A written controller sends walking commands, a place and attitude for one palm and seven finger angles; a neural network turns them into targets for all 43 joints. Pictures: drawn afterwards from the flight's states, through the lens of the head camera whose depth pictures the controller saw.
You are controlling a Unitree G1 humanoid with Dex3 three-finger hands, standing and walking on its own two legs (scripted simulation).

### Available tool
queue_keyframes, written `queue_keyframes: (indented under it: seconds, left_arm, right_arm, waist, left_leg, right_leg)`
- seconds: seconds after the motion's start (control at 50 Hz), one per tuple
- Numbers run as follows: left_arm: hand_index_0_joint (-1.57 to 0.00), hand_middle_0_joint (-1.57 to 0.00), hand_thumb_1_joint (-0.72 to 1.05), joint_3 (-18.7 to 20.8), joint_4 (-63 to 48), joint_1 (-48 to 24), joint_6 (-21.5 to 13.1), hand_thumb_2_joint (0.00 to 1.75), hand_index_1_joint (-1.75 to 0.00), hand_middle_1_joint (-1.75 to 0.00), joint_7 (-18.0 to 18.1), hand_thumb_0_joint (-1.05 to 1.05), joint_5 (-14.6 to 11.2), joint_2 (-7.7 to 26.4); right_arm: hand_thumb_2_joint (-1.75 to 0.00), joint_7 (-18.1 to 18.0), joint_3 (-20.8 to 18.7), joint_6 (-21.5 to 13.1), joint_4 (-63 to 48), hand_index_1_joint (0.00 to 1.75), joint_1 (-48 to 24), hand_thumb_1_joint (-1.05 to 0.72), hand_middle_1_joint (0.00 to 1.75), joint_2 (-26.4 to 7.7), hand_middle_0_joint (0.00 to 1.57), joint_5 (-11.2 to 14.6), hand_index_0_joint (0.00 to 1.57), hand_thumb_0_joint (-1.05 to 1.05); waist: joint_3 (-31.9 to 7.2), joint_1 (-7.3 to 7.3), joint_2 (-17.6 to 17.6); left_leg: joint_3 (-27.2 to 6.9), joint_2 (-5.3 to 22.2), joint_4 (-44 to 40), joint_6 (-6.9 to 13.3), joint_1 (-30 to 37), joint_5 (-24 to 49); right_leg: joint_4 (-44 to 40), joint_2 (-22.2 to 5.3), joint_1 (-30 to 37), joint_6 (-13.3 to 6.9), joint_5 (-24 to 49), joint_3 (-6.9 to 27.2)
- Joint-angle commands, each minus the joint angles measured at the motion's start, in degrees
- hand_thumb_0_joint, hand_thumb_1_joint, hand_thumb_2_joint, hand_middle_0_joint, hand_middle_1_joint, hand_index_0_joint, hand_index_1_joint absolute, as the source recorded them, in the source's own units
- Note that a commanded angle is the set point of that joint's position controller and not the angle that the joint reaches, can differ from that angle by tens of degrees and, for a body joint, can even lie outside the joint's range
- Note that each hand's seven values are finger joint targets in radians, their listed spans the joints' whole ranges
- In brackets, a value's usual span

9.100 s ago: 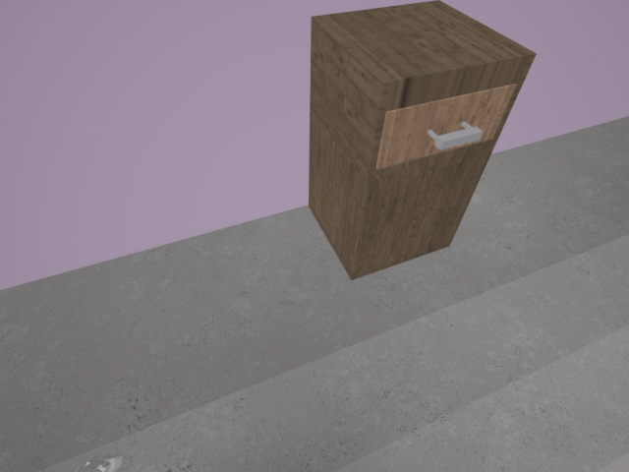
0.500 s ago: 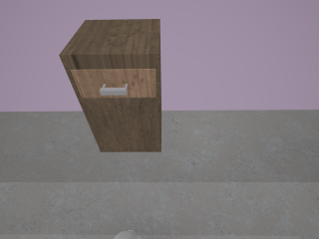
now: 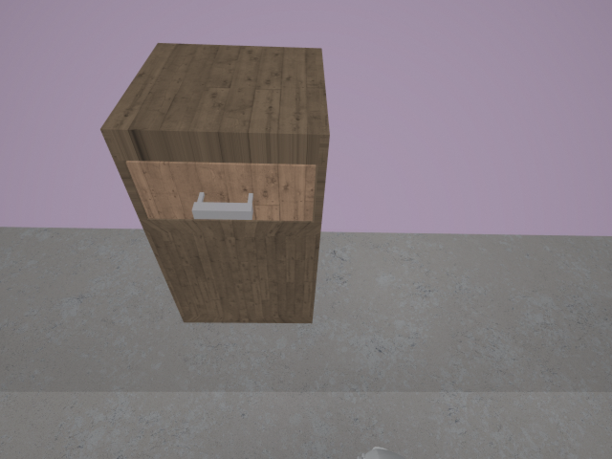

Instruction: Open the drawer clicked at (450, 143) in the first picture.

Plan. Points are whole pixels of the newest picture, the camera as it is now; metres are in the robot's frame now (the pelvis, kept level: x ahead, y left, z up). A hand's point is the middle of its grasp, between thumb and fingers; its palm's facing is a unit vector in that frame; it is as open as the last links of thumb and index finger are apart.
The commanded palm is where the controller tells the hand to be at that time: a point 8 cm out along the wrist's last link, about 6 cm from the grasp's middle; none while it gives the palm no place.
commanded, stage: take the last steps up to it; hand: left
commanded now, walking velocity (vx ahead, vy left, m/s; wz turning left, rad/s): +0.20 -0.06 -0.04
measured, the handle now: (224, 203) +0.67 +0.23 -0.13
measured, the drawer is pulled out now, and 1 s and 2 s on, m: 0.00 0.00 0.00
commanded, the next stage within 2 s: come to a stop and stand still in 0.10 s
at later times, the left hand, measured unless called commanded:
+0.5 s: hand (217, 439) +0.19 +0.15 -0.18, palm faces +0.05 -0.97 -0.23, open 7.2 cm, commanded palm none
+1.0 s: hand out of the picture +0.12 +0.16 -0.18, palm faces +0.01 -0.98 -0.21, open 7.4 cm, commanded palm none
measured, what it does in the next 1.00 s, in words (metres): walks ahead: right foot, then left foot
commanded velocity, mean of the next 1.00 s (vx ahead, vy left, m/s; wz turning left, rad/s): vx -0.05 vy -0.01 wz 0.00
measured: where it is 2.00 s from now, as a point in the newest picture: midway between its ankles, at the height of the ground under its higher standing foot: outside the picture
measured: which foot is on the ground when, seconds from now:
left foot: down 0.00-0.20, up 0.22-0.58, down 0.60-1.00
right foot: up 0.00-0.18, down 0.20-0.60, up 0.62-0.98, down 1.00-1.00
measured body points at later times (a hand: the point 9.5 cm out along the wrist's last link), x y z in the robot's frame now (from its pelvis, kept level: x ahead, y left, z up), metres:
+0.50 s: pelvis +0.11 -0.04 -0.01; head +0.15 -0.04 +0.44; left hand +0.18 +0.20 -0.16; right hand +0.14 -0.27 -0.17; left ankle +0.11 +0.09 -0.71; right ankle +0.17 -0.14 -0.74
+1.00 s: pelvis +0.10 -0.03 +0.00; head +0.11 -0.02 +0.45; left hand +0.12 +0.21 -0.16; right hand +0.13 -0.26 -0.16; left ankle +0.12 +0.09 -0.74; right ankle +0.06 -0.15 -0.74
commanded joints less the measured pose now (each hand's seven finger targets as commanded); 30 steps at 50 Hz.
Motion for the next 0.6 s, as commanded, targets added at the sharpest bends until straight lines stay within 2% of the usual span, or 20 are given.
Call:
queue_keyframes:
  seconds: [0.0,0.08,0.12,0.14,0.16,0.18,0.2,0.22,0.24,0.26,0.28,0.3,0.34,0.38,0.44,0.48,0.52,0.54,0.56,0.58]
  left_arm:
    - [-0.2,-0.2,0.9,-0.6,-3.9,-1.0,0.0,0.9,-0.3,-0.3,-0.5,0.0,-0.1,0.3]
    - [-0.2,-0.2,0.9,-0.7,-5.4,-4.0,-0.5,0.9,-0.3,-0.3,-0.5,0.0,-0.3,0.9]
    - [-0.2,-0.2,0.9,-0.4,-4.3,-0.1,-1.1,0.9,-0.3,-0.3,-0.5,0.0,-0.1,1.6]
    - [-0.2,-0.2,0.9,-0.1,-2.4,5.2,-1.8,0.9,-0.3,-0.3,-0.4,0.0,0.0,3.2]
    - [-0.2,-0.2,0.9,0.6,-0.3,11.6,-2.8,0.9,-0.3,-0.3,0.0,0.0,0.2,7.3]
    - [-0.2,-0.2,0.9,1.7,0.6,16.0,-3.2,0.9,-0.3,-0.3,0.6,0.0,-0.1,12.5]
    - [-0.2,-0.2,0.9,1.5,0.1,14.2,-3.2,0.9,-0.3,-0.3,1.0,0.0,-1.1,12.8]
    - [-0.2,-0.2,0.9,0.7,-1.4,7.9,-2.8,0.9,-0.3,-0.3,1.5,0.0,-1.0,10.6]
    - [-0.2,-0.2,0.9,-0.1,-2.6,2.6,-2.5,0.9,-0.3,-0.3,1.9,0.0,-0.8,8.3]
    - [-0.2,-0.2,0.9,-0.6,-3.4,-1.0,-2.2,0.9,-0.3,-0.3,2.3,0.0,-0.6,6.9]
    - [-0.2,-0.2,0.9,-0.7,-3.9,-3.0,-1.6,0.9,-0.3,-0.3,2.7,0.0,-0.5,6.3]
    - [-0.2,-0.2,0.9,-0.7,-4.1,-3.2,-1.2,0.9,-0.3,-0.3,2.8,0.0,-0.3,6.4]
    - [-0.2,-0.2,0.9,0.2,-4.1,-1.3,-0.4,0.9,-0.3,-0.3,2.9,0.0,-0.2,6.7]
    - [-0.2,-0.2,0.9,0.7,-4.1,-1.1,0.2,0.9,-0.3,-0.3,3.1,0.0,-0.1,7.8]
    - [-0.2,-0.2,0.9,1.1,-5.1,-2.3,0.8,0.9,-0.3,-0.3,3.0,0.0,0.1,8.8]
    - [-0.2,-0.2,0.9,1.3,-5.2,-2.9,1.0,0.9,-0.3,-0.3,3.0,0.0,0.3,8.9]
    - [-0.2,-0.2,0.9,1.3,-5.5,-3.9,1.5,0.9,-0.3,-0.3,2.8,0.0,0.0,8.7]
    - [-0.2,-0.2,0.9,0.9,-5.5,-3.6,1.8,0.9,-0.3,-0.3,2.5,0.0,-0.4,7.7]
    - [-0.2,-0.2,0.9,0.3,-5.8,-1.8,2.2,0.9,-0.3,-0.3,2.2,0.0,-0.8,4.9]
    - [-0.2,-0.2,0.9,-0.3,-6.2,-0.6,2.3,0.9,-0.3,-0.3,1.9,0.0,-1.0,2.4]
  right_arm:
    - [-0.9,-0.2,-1.7,-0.5,-0.5,0.3,5.0,-0.9,0.3,-7.2,0.2,-0.3,0.2,0.0]
    - [-0.9,-0.2,-1.9,0.4,0.5,0.3,6.6,-0.9,0.3,-7.8,0.2,-0.7,0.2,0.0]
    - [-0.9,-0.2,-1.8,0.8,0.8,0.3,6.0,-0.9,0.3,-8.0,0.2,-0.7,0.2,0.0]
    - [-0.9,-0.1,-1.5,0.8,1.0,0.3,6.0,-0.9,0.3,-7.6,0.2,-0.4,0.2,0.0]
    - [-0.9,0.3,-1.2,0.5,0.9,0.3,7.0,-0.9,0.3,-5.6,0.2,0.2,0.2,0.0]
    - [-0.9,0.6,-0.4,0.5,-0.3,0.3,8.6,-0.9,0.3,-2.4,0.2,0.7,0.2,0.0]
    - [-0.9,-0.1,-0.6,1.4,-0.4,0.3,7.7,-0.9,0.3,-4.7,0.2,1.0,0.2,0.0]
    - [-0.9,-0.4,-0.5,2.0,-0.1,0.3,5.7,-0.9,0.3,-3.7,0.2,0.9,0.2,0.0]
    - [-0.9,-0.5,-0.1,2.4,0.5,0.3,5.4,-0.9,0.3,-3.0,0.2,0.9,0.2,0.0]
    - [-0.9,-0.6,0.3,3.2,1.4,0.3,6.8,-0.9,0.3,-1.8,0.2,0.9,0.2,0.0]
    - [-0.9,-0.6,0.3,4.1,2.0,0.3,7.5,-0.9,0.3,-1.0,0.2,1.1,0.2,0.0]
    - [-0.9,-0.6,0.4,4.8,1.9,0.3,8.0,-0.9,0.3,-0.4,0.2,1.3,0.2,0.0]
    - [-0.9,-0.5,-0.2,5.8,1.1,0.3,7.1,-0.9,0.3,-1.2,0.2,0.9,0.2,0.0]
    - [-0.9,-0.4,-0.8,6.2,-0.4,0.3,5.5,-0.9,0.3,-2.2,0.2,0.7,0.2,0.0]
    - [-0.9,-0.2,-1.1,6.5,-2.4,0.3,3.2,-0.9,0.3,-2.9,0.2,0.6,0.2,0.0]
    - [-0.9,-0.1,-1.2,6.1,-3.0,0.3,3.6,-0.9,0.3,-2.7,0.2,0.8,0.2,0.0]
    - [-0.9,-0.1,-1.0,5.5,-2.5,0.3,6.0,-0.9,0.3,-2.9,0.2,0.6,0.2,0.0]
    - [-0.9,0.0,-0.9,5.0,-2.3,0.3,6.8,-0.9,0.3,-3.4,0.2,0.5,0.2,0.0]
    - [-0.9,-0.1,-1.2,4.3,-3.0,0.3,5.6,-0.9,0.3,-6.4,0.2,0.1,0.2,0.0]
    - [-0.9,-0.1,-1.6,4.0,-5.3,0.3,2.2,-0.9,0.3,-10.0,0.2,-0.3,0.2,0.0]
  waist:
    - [6.1,-1.11,6.7]
    - [6.2,-2.08,6.6]
    - [4.3,0.07,5.4]
    - [1.1,2.56,3.0]
    - [-4.7,4.9,-4.1]
    - [-8.0,4.75,-15.5]
    - [-9.7,4.68,-11.2]
    - [-5.8,3.1,-7.2]
    - [-2.7,1.13,-2.4]
    - [-2.5,-0.82,-0.6]
    - [-1.8,-1.58,-0.3]
    - [-2.0,-1.67,-2.5]
    - [-3.0,-0.32,-3.9]
    - [-3.3,0.11,-4.2]
    - [-4.1,0.07,-5.6]
    - [-5.4,-0.71,-6.5]
    - [-5.8,-2.26,-7.0]
    - [-5.3,-2.71,-4.2]
    - [-3.8,-2.06,6.8]
    - [-0.4,-1.23,18.3]
  left_leg:
    - [-10.0,17.1,-11.2,6.9,-2.1,13.9]
    - [-9.5,17.2,-6.3,6.0,-1.1,17.9]
    - [-7.6,15.4,-0.2,4.3,-2.3,19.1]
    - [-5.2,12.5,7.5,2.4,-3.2,21.1]
    - [-2.0,8.5,20.4,0.0,-10.8,14.6]
    - [-0.3,1.0,36.4,-2.3,-21.5,-16.2]
    - [-8.0,2.1,42.8,-2.0,-20.2,-21.5]
    - [-10.5,3.5,44.5,-2.4,-19.3,-19.1]
    - [-11.7,4.7,42.5,-2.8,-17.5,-16.1]
    - [-11.9,5.1,38.8,-3.2,-14.6,-14.1]
    - [-11.4,4.7,34.8,-3.4,-11.6,-13.3]
    - [-10.6,3.9,32.0,-3.6,-11.0,-13.2]
    - [-9.4,2.1,30.4,-4.1,-12.3,-12.6]
    - [-9.7,1.7,30.9,-4.4,-13.9,-12.7]
    - [-10.0,1.4,28.9,-4.5,-14.1,-12.0]
    - [-9.8,1.5,22.7,-4.4,-11.9,-10.3]
    - [-8.4,1.1,11.5,-4.0,-5.3,-1.8]
    - [-8.5,1.7,4.9,-3.5,-1.3,3.4]
    - [-17.7,8.5,-2.3,-1.1,-1.3,3.4]
    - [-28.5,18.6,-10.0,2.7,-9.1,4.3]
  right_leg:
    - [-9.7,-1.4,-1.0,0.2,3.1,1.3]
    - [-17.6,1.4,4.9,-1.2,1.5,-1.3]
    - [-23.4,3.7,13.0,-2.0,3.6,-3.5]
    - [-27.8,4.3,20.8,-2.6,6.6,-3.5]
    - [-29.1,-3.1,33.1,-5.5,13.5,5.1]
    - [-34.5,-16.5,40.3,-12.1,26.4,22.5]
    - [-37.5,-18.7,34.8,-15.3,29.7,23.8]
    - [-38.8,-18.1,27.2,-15.9,28.3,21.8]
    - [-38.5,-16.1,21.6,-15.1,29.4,17.3]
    - [-38.1,-14.3,17.6,-13.7,31.2,12.4]
    - [-37.8,-12.8,14.2,-13.0,32.2,8.9]
    - [-37.2,-12.0,13.5,-12.6,32.8,7.3]
    - [-36.9,-11.9,15.6,-13.0,30.9,8.1]
    - [-36.4,-13.1,16.8,-14.1,31.9,9.1]
    - [-35.7,-12.9,16.9,-13.8,29.9,8.8]
    - [-34.2,-12.3,17.5,-13.1,26.9,8.6]
    - [-31.9,-9.8,14.0,-10.0,17.0,7.5]
    - [-29.3,-7.0,11.0,-7.6,9.6,5.9]
    - [-22.7,-1.3,6.0,-4.6,-1.4,3.1]
    - [-14.0,4.2,5.1,-1.8,-12.4,-0.1]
